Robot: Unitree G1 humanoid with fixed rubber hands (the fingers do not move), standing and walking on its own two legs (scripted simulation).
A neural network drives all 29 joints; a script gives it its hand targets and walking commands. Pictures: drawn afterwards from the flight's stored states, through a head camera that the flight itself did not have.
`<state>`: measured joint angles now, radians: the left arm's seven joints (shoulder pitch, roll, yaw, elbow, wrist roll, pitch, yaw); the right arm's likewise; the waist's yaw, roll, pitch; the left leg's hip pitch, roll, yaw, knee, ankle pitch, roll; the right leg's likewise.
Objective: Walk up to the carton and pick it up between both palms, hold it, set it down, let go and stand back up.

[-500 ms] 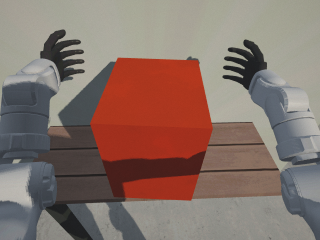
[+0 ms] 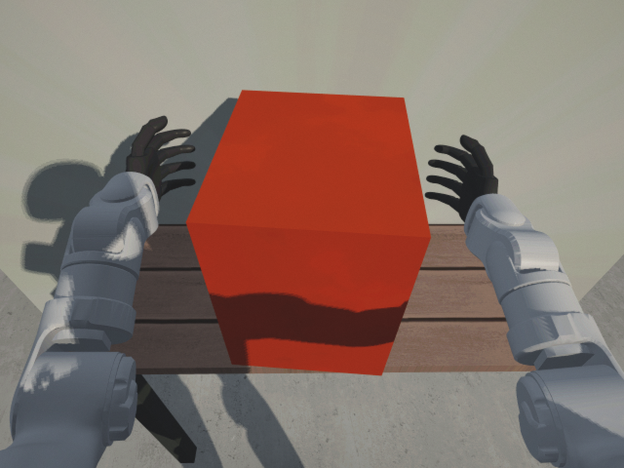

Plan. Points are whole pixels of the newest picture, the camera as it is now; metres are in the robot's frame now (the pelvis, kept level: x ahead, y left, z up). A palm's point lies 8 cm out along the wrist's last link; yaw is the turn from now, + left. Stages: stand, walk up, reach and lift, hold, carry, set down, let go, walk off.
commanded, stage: reach and lift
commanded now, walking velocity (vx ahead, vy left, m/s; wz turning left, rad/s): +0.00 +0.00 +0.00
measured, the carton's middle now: (313, 237) +0.42 +0.01 +0.08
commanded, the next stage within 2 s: none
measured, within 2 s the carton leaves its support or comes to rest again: neither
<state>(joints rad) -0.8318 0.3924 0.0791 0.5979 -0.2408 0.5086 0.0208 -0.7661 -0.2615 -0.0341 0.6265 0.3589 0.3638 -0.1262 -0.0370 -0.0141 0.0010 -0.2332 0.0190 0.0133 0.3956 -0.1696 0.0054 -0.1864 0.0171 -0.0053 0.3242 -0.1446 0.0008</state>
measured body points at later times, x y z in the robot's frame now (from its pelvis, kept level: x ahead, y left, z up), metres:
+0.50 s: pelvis +0.02 -0.01 +0.00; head +0.03 +0.01 +0.45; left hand +0.44 +0.20 +0.13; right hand +0.43 -0.18 +0.12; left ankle +0.02 +0.11 -0.75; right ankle +0.02 -0.12 -0.75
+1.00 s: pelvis +0.01 -0.01 +0.00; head +0.03 +0.01 +0.45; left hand +0.44 +0.17 +0.13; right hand +0.43 -0.15 +0.12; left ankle +0.02 +0.11 -0.75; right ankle +0.02 -0.12 -0.75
